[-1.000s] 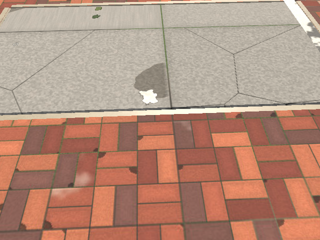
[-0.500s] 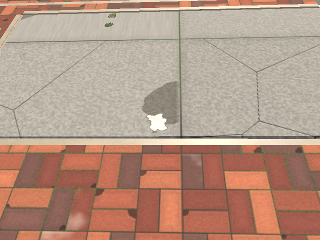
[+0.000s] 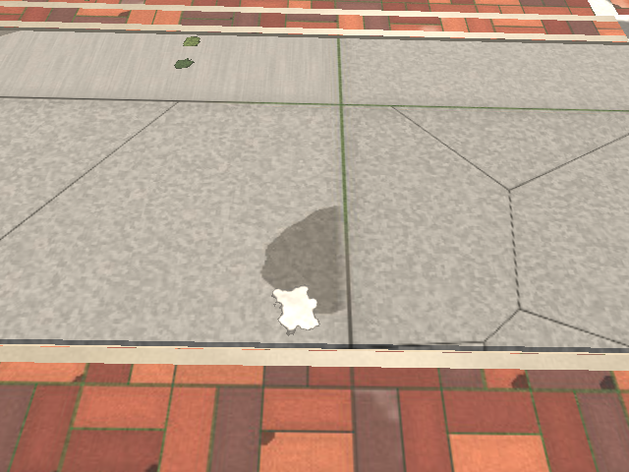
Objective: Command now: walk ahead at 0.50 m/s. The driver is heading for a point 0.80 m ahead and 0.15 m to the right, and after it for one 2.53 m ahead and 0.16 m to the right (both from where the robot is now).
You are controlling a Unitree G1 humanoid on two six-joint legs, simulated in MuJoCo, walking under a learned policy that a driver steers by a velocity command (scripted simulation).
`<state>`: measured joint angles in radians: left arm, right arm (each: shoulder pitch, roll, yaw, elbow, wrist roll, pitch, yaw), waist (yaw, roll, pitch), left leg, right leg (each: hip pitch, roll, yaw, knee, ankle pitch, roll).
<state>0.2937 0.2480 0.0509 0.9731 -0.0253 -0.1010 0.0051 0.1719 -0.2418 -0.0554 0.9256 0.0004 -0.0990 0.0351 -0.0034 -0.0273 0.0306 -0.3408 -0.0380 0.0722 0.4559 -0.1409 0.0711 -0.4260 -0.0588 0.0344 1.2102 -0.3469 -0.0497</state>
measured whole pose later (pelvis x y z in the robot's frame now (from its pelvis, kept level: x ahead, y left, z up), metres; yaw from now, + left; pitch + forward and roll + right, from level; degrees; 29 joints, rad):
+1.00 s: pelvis +0.56 -0.01 -0.01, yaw -3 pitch +3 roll -1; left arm 0.41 0.25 0.07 1.02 -0.02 -0.06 0.01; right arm 0.00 -0.23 -0.06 0.87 0.01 -0.11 0.03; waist 0.06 -0.01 0.02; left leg -0.50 0.03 0.02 0.54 -0.09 0.04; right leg -0.05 -0.01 0.02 0.58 -0.48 -0.01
